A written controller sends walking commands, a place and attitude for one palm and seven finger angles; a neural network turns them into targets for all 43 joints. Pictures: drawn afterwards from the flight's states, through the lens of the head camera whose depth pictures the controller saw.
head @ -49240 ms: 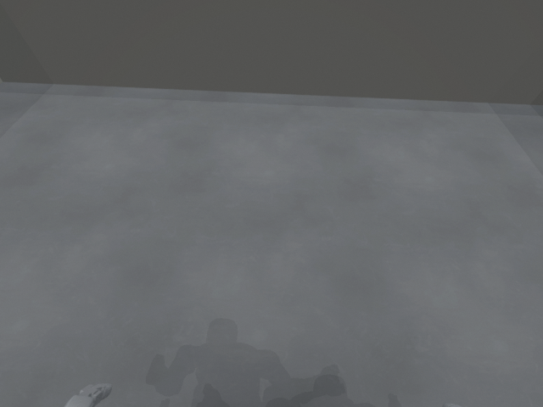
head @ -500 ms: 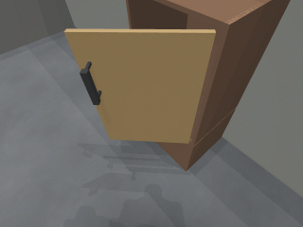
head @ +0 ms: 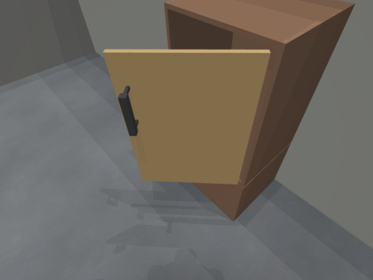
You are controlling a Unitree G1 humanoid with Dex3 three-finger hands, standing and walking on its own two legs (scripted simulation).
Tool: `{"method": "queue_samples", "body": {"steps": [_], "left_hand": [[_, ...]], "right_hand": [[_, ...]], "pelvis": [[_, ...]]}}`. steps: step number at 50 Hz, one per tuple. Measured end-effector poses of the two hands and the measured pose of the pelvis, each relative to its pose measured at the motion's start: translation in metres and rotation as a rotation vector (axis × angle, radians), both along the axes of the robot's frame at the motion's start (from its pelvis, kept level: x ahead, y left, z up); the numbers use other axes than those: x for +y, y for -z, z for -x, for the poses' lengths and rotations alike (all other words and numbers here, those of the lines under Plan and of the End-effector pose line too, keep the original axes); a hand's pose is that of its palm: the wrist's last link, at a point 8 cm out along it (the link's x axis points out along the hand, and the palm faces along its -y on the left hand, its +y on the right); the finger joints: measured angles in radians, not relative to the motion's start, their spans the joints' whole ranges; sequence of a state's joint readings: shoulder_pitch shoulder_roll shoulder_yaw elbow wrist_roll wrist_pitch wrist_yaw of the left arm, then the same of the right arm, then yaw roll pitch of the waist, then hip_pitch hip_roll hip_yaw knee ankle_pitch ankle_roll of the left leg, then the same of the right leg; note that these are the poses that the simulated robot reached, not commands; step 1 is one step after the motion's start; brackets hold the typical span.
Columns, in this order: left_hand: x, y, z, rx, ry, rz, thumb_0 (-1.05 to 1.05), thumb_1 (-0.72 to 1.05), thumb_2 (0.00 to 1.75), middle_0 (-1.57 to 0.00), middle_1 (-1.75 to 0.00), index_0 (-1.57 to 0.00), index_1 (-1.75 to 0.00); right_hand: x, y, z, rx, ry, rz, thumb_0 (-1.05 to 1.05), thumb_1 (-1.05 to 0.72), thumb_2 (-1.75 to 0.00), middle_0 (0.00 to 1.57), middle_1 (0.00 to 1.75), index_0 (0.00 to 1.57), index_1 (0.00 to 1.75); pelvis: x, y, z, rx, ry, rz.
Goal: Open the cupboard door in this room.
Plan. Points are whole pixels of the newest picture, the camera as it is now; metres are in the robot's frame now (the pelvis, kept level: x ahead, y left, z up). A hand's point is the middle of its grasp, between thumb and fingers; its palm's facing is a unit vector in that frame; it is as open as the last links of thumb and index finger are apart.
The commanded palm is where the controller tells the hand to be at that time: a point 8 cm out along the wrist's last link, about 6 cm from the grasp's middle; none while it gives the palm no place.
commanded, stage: come to a stop and stand still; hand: left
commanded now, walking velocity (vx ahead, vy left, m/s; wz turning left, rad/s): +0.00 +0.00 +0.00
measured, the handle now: (130, 111) +0.55 +0.20 +0.05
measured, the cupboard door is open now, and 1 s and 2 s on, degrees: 44 44 44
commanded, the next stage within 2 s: look again from close up in 0.26 s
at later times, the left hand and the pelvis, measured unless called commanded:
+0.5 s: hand out of the picture +0.02 +0.16 -0.16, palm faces -0.01 -0.97 -0.22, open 7.3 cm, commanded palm none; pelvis +0.02 -0.01 +0.01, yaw -1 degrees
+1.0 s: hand out of the picture +0.05 +0.14 -0.16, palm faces +0.02 -0.97 -0.23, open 7.3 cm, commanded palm +0.13 +0.19 -0.07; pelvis +0.04 -0.04 +0.01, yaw +0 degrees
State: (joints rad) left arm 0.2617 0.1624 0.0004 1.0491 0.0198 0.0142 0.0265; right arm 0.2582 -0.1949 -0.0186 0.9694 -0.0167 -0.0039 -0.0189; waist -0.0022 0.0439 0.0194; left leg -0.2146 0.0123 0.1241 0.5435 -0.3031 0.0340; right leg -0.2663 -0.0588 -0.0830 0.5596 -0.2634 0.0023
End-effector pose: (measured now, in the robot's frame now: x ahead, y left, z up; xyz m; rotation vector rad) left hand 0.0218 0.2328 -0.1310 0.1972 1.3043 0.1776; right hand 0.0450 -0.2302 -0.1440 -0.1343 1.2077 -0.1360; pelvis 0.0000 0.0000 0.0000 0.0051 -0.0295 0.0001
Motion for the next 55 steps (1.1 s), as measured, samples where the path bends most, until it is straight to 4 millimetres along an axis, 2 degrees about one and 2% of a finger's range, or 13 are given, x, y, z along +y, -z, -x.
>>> {"method": "queue_samples", "body": {"steps": [9, 16, 22, 37, 51, 52, 53, 55], "left_hand": [[0.009, -0.01, 0.017, 0.051, 0.002, -0.021, 0.01, 0.91, 0.9, -0.2, -0.3, -0.2, -0.3], [-0.004, -0.008, 0.02, 0.094, 0.0, -0.001, 0.01, 0.91, 0.9, -0.2, -0.3, -0.2, -0.3], [-0.02, -0.004, 0.01, 0.101, 0.005, 0.02, 0.01, 0.92, 0.9, -0.2, -0.3, -0.2, -0.3], [-0.036, -0.002, -0.016, 0.082, -0.005, 0.013, 0.01, 0.93, 0.9, -0.2, -0.3, -0.2, -0.3], [-0.049, -0.002, -0.026, 0.063, -0.018, 0.005, 0.01, 0.93, 0.9, -0.2, -0.3, -0.2, -0.3], [-0.047, -0.006, -0.034, 0.007, -0.064, 0.01, 0.02, 0.93, 0.89, -0.2, -0.3, -0.21, -0.3], [-0.044, -0.018, -0.051, -0.115, -0.085, 0.005, 0.02, 0.94, 0.89, -0.2, -0.3, -0.21, -0.3], [-0.037, -0.051, -0.09, -0.39, -0.093, -0.035, 0.03, 0.93, 0.89, -0.21, -0.31, -0.21, -0.31]], "right_hand": [[0.009, 0.005, 0.03, 0.089, -0.017, -0.033, 0.01, -0.93, -0.9, 0.2, 0.3, 0.2, 0.3], [0.012, 0.007, 0.049, 0.172, -0.006, -0.056, 0.01, -0.91, -0.9, 0.2, 0.3, 0.2, 0.3], [0.011, 0.006, 0.052, 0.21, 0.006, -0.064, 0.01, -0.91, -0.9, 0.2, 0.3, 0.2, 0.3], [-0.008, 0.006, 0.022, 0.204, 0.006, -0.049, 0.01, -0.91, -0.9, 0.2, 0.3, 0.2, 0.3], [-0.031, 0.005, 0.002, 0.187, 0.0, -0.026, 0.01, -0.91, -0.9, 0.2, 0.3, 0.2, 0.3], [-0.035, 0.003, -0.002, 0.157, 0.006, -0.014, 0.01, -0.92, -0.9, 0.2, 0.3, 0.2, 0.3], [-0.039, -0.001, -0.009, 0.093, 0.003, 0.008, 0.01, -0.92, -0.9, 0.2, 0.3, 0.2, 0.3], [-0.049, -0.007, -0.027, -0.047, 0.001, 0.047, 0.02, -0.92, -0.9, 0.2, 0.3, 0.21, 0.3]], "pelvis": [[0.004, -0.005, 0.003, 0.017, 0.008, -0.016], [-0.001, -0.007, -0.004, 0.024, 0.009, -0.019], [-0.009, -0.007, -0.012, 0.026, 0.01, -0.019], [-0.029, -0.007, -0.032, 0.029, 0.005, -0.017], [-0.044, -0.007, -0.041, 0.03, -0.002, -0.011], [-0.044, -0.006, -0.04, 0.032, 0.004, -0.01], [-0.044, -0.005, -0.039, 0.032, 0.011, -0.01], [-0.042, -0.004, -0.038, 0.035, 0.001, -0.007]]}}
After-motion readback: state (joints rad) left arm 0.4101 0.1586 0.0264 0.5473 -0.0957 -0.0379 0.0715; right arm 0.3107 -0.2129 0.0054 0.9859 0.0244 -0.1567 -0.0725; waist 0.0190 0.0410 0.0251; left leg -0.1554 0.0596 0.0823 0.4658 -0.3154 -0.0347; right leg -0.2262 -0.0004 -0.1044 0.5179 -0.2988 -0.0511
